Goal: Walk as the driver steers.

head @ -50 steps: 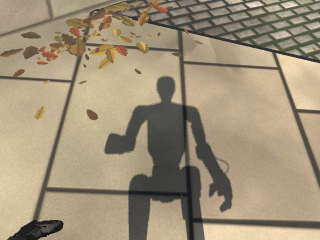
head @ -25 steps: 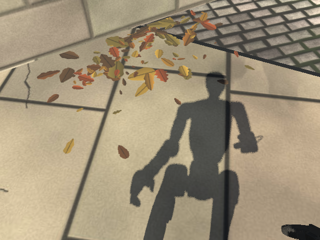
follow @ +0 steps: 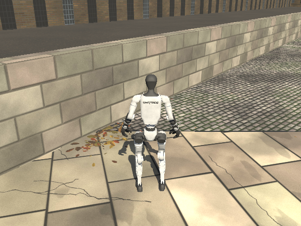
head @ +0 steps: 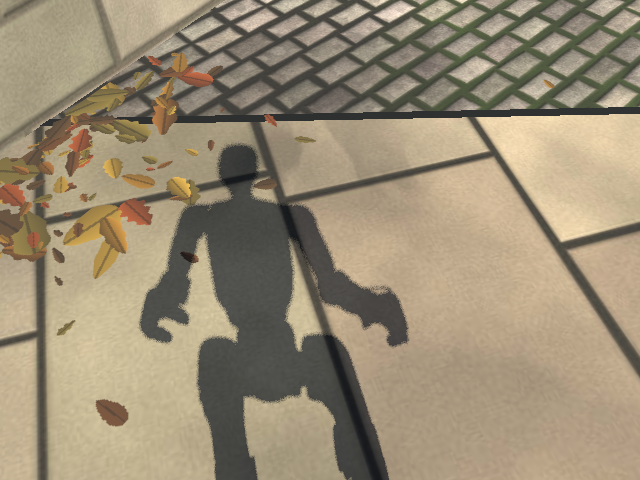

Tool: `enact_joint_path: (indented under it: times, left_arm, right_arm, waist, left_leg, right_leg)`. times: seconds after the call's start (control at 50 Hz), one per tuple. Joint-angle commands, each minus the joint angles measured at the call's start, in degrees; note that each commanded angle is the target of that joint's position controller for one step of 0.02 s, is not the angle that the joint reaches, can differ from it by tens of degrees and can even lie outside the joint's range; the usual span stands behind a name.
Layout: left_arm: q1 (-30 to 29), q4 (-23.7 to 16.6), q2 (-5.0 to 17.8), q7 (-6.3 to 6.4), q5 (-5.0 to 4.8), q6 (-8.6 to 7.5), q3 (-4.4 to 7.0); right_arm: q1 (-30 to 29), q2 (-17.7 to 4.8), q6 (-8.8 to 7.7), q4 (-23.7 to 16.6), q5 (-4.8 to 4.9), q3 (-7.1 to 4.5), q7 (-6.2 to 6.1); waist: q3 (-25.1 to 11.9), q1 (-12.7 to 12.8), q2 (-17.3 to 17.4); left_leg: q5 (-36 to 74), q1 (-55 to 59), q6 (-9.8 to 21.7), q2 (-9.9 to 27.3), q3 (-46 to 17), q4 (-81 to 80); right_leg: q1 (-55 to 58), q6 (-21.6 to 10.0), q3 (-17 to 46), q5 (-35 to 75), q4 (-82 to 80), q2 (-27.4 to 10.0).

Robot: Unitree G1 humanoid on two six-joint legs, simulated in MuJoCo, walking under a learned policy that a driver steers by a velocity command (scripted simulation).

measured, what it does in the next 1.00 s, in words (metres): steps on the spot, turning right: right foot, then left foot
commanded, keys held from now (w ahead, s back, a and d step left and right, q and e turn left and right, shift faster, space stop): e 1.00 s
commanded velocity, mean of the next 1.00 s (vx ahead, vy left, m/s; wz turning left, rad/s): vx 0.01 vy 0.00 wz -0.59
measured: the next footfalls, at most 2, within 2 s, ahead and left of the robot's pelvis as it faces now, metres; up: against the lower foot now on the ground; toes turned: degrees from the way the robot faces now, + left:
right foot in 0.08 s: +0.05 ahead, -0.13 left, +0.00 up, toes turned -5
left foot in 0.52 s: +0.11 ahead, +0.09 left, +0.00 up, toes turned -23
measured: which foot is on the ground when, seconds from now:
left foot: down 0.00-0.08, up 0.10-0.50, down 0.52-0.94, up 0.96-1.00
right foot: up 0.00-0.06, down 0.08-0.52, up 0.54-0.92, down 0.94-1.00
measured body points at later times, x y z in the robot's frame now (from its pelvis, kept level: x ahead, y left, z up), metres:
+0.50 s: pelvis +0.02 -0.01 +0.00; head +0.05 -0.03 +0.44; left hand +0.26 +0.22 -0.08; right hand +0.11 -0.33 -0.10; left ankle +0.07 +0.11 -0.73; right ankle +0.01 -0.13 -0.74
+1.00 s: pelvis -0.01 -0.03 -0.01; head +0.01 -0.08 +0.44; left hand +0.29 +0.10 -0.08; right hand -0.05 -0.36 -0.12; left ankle +0.05 +0.11 -0.71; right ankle -0.06 -0.12 -0.74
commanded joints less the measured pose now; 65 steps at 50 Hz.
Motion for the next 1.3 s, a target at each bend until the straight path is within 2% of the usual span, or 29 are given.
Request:
enact_joint_path:
  times: [0.02,0.06,0.08,0.1,0.12,0.14,0.16,0.18,0.22,0.32,0.42,0.5,0.52,0.54,0.56,0.58,0.64,0.7,0.78,0.88,0.92,0.94,0.96,0.98,1.0,1.04,1.06,1.18,1.3]
  left_arm:
    - [1.88,-4.29,4.90,-0.91,-0.05,-0.29,1.55]
    - [5.22,-3.15,6.53,-0.80,0.21,-0.33,2.49]
    - [7.18,-3.32,11.65,0.12,0.13,-0.43,3.97]
    - [5.92,-5.36,16.97,0.68,1.01,-0.76,4.62]
    - [7.19,-5.32,14.33,0.29,2.46,-2.05,4.08]
    - [4.89,-4.93,13.03,0.21,2.42,-3.09,3.47]
    - [1.33,-5.19,11.60,0.41,1.33,-3.51,3.26]
    - [-0.96,-5.61,9.93,0.65,0.38,-3.45,2.64]
    - [-2.03,-6.02,9.04,1.16,0.52,-3.02,1.97]
    - [-0.40,-5.52,10.32,1.86,0.29,-2.39,2.51]
    - [-1.25,-5.74,11.10,1.12,0.18,-1.78,2.89]
    - [-4.08,-6.22,10.13,1.27,-1.06,-1.30,2.65]
    - [-2.51,-6.26,8.14,1.48,-0.76,-1.36,2.12]
    - [1.37,-6.44,5.34,1.29,-0.15,-1.66,1.49]
    - [0.66,-6.40,9.60,1.50,-0.02,-2.21,2.88]
    - [1.81,-5.33,12.78,1.48,0.00,-2.21,4.17]
    - [3.11,-3.07,9.65,1.65,-0.36,-0.63,4.04]
    - [-0.53,-5.04,6.64,1.19,-0.98,-0.68,2.96]
    - [-2.74,-6.83,4.92,0.30,-0.25,-0.88,1.84]
    - [-0.46,-7.12,5.86,-0.80,-0.45,-0.34,2.20]
    - [3.45,-5.92,5.92,-1.06,-0.38,-0.16,2.76]
    - [5.90,-5.28,8.06,-0.53,-0.22,-0.23,3.66]
    - [8.21,-6.19,15.42,0.49,-0.17,-0.62,5.36]
    - [6.69,-7.65,16.44,0.01,1.96,-2.12,4.93]
    - [6.12,-7.28,13.62,-0.47,2.37,-3.39,4.17]
    - [1.30,-6.56,10.44,0.04,0.68,-4.05,3.14]
    - [-0.58,-6.72,9.61,0.41,-0.03,-3.81,2.61]
    - [-0.55,-5.84,7.80,1.46,0.97,-3.53,1.28]
    - [-1.45,-4.27,8.13,0.69,1.53,-3.11,0.88]
  right_arm:
    - [-2.51,-10.86,-0.43,-3.45,1.25,-3.01,0.14]
    - [0.00,-9.22,-0.16,-1.83,1.93,-2.78,0.16]
    - [1.99,-6.13,-0.14,-1.63,0.45,-1.99,0.48]
    - [-0.43,-4.76,-0.24,-5.12,-1.68,-1.24,0.34]
    - [-5.16,-7.32,-0.36,-5.71,-0.98,-2.14,-0.14]
    - [-4.99,-7.90,-0.14,-5.63,0.32,-2.50,-0.25]
    - [-3.24,-7.92,0.08,-4.39,0.39,-2.78,-0.66]
    - [-2.69,-8.53,0.27,-3.86,-0.22,-3.05,-1.11]
    - [-1.23,-7.84,0.18,-3.57,-0.41,-3.04,-0.99]
    - [-3.72,-5.23,-0.18,-4.62,0.27,-1.92,-0.41]
    - [-3.66,-6.05,-0.79,-5.27,0.91,-2.12,0.58]
    - [1.10,-6.25,-1.83,-4.36,0.87,-2.74,1.20]
    - [2.69,-8.91,-1.81,-4.27,0.22,-3.47,0.90]
    - [0.65,-13.84,-1.22,-5.09,-0.76,-4.34,0.49]
    - [1.14,-12.32,-1.35,-5.37,-2.19,-4.09,0.70]
    - [-1.09,-9.48,-1.59,-6.28,-1.72,-3.10,0.49]
    - [-4.99,-6.21,-1.33,-7.03,0.12,-2.01,-0.41]
    - [-1.82,-6.87,-0.42,-6.34,-0.48,-2.13,-1.22]
    - [-0.63,-9.76,0.42,-5.88,-0.22,-3.23,-1.06]
    - [-1.58,-11.72,0.53,-5.30,1.33,-3.96,0.12]
    - [-2.28,-10.87,0.34,-4.78,2.56,-3.77,0.19]
    - [1.24,-8.47,0.07,-3.31,2.18,-3.15,0.44]
    - [1.68,-4.34,-0.01,-5.08,-1.07,-1.72,0.76]
    - [-4.12,-5.21,-0.06,-7.74,-1.11,-1.78,0.01]
    - [-6.04,-7.77,0.15,-7.70,0.06,-2.52,-0.41]
    - [-4.56,-8.46,0.40,-6.18,0.23,-3.10,-1.02]
    - [-3.84,-8.80,0.53,-5.95,-0.17,-3.27,-1.21]
    - [-2.19,-6.10,0.78,-4.63,0.55,-2.27,-0.62]
    - [-2.92,-5.77,0.45,-5.05,0.81,-1.67,-0.08]
  waist:
    - [-8.44,1.70,8.21]
    - [-8.84,3.03,5.72]
    - [-8.83,2.28,-5.99]
    - [-7.22,1.88,-18.80]
    - [-10.15,6.16,-11.50]
    - [-8.81,4.19,-9.29]
    - [-7.97,2.38,-6.81]
    - [-7.77,1.69,-6.55]
    - [-9.27,0.54,-6.65]
    - [-9.37,2.22,-7.29]
    - [-8.47,2.84,-9.16]
    - [-9.12,-0.30,-8.61]
    - [-10.61,0.22,-4.63]
    - [-9.70,4.12,10.85]
    - [-8.33,2.00,15.02]
    - [-7.27,2.90,10.17]
    - [-4.40,3.22,7.75]
    - [-4.68,0.62,9.74]
    - [-7.07,-1.07,10.33]
    - [-7.47,0.14,11.21]
    - [-7.82,2.86,9.64]
    - [-8.50,3.25,4.23]
    - [-9.27,2.12,-14.34]
    - [-10.25,4.51,-15.76]
    - [-10.11,5.62,-9.61]
    - [-7.25,2.66,-5.91]
    - [-6.73,1.80,-6.70]
    - [-8.79,2.00,-7.06]
    - [-5.99,3.58,-7.95]
  left_leg:
    - [12.19,7.60,10.69,15.86,-10.17,-4.57]
    - [6.58,3.27,5.09,12.80,-5.87,2.72]
    - [-5.43,-6.52,-0.72,7.20,-0.11,15.68]
    - [-28.93,-22.85,-5.87,-1.71,-0.26,29.85]
    - [-30.09,-23.56,-5.77,-2.19,-9.71,39.65]
    - [-25.03,-24.03,-4.84,-1.31,-11.75,42.15]
    - [-20.09,-24.19,-4.55,-0.74,-12.46,41.27]
    - [-17.11,-24.02,-4.82,-0.57,-12.79,40.41]
    - [-13.24,-19.70,-5.71,-2.20,-12.20,41.53]
    - [-10.40,-16.24,-6.47,-3.63,-13.04,26.34]
    - [-12.53,-8.77,-5.42,-5.48,-13.72,16.18]
    - [-1.33,1.88,-3.03,-5.19,-12.96,-2.33]
    - [3.85,9.05,-0.62,1.53,-17.41,-4.20]
    - [15.83,13.62,6.18,13.57,-29.94,-4.86]
    - [20.04,9.85,14.56,20.85,-38.14,-6.64]
    - [18.19,8.19,15.09,19.92,-34.42,-6.41]
    - [13.48,7.76,10.32,11.98,-21.91,-5.44]
    - [15.20,11.50,11.28,10.76,-16.85,-6.06]
    - [17.45,14.12,12.24,13.44,-14.33,-5.56]
    - [18.32,11.31,10.69,15.10,-11.14,-3.12]
    - [14.34,8.05,6.87,13.79,-8.06,2.36]
    - [7.13,2.25,2.58,11.13,-4.32,9.21]
    - [-20.30,-14.19,-3.68,3.90,0.73,27.67]
    - [-31.44,-22.17,-5.47,-2.32,-7.56,39.99]
    - [-28.81,-22.50,-4.95,-1.10,-11.71,45.06]
    - [-19.25,-22.61,-4.12,0.33,-13.25,43.04]
    - [-16.04,-21.62,-4.58,0.06,-13.20,42.25]
    - [-9.81,-16.01,-6.51,-1.31,-12.13,33.24]
    - [-12.90,-7.41,-5.65,-1.02,-11.64,19.86]
  right_leg:
    - [5.73,-2.46,-2.41,2.24,-8.79,0.89]
    - [15.31,-5.77,-2.07,11.58,-20.07,2.88]
    - [23.30,-9.75,10.74,26.90,-25.21,-5.65]
    - [26.12,-21.17,29.24,39.57,-25.25,-18.68]
    - [22.87,-24.78,28.76,36.92,-26.42,-18.66]
    - [21.51,-21.93,23.49,33.71,-26.52,-15.31]
    - [20.74,-18.49,20.02,30.31,-26.07,-12.02]
    - [20.18,-16.82,18.74,30.67,-25.73,-10.82]
    - [17.72,-16.69,16.91,34.76,-25.27,-8.83]
    - [19.26,-16.41,19.29,28.62,-23.98,-7.27]
    - [15.84,-16.53,26.01,25.01,-23.18,-6.78]
    - [14.04,-12.54,28.68,22.28,-19.19,-3.13]
    - [8.90,-9.44,26.02,12.73,-14.71,-0.30]
    - [-1.73,-5.37,14.97,-7.34,-3.29,8.63]
    - [-7.10,-2.35,10.16,-18.62,9.95,9.99]
    - [-7.44,-0.94,10.68,-15.39,18.46,6.97]
    - [-9.73,1.86,8.73,-6.18,25.04,5.73]
    - [-10.78,3.35,4.55,-3.36,18.91,4.35]
    - [-5.82,3.35,1.79,-4.50,7.39,1.36]
    - [3.92,0.24,-2.45,-1.29,-6.45,1.90]
    - [12.08,-3.01,-4.01,7.81,-18.50,3.59]
    - [20.07,-5.23,-0.48,16.09,-23.63,3.12]
    - [30.71,-11.31,20.28,38.93,-24.58,-11.83]
    - [25.27,-23.14,31.14,41.94,-25.08,-19.79]
    - [23.79,-23.26,27.16,36.66,-26.36,-17.30]
    - [21.53,-17.11,20.33,27.41,-26.32,-11.05]
    - [20.20,-16.11,19.12,28.16,-26.31,-9.73]
    - [20.33,-16.05,16.77,27.19,-26.40,-7.44]
    - [15.07,-16.78,19.71,17.60,-26.24,-7.32]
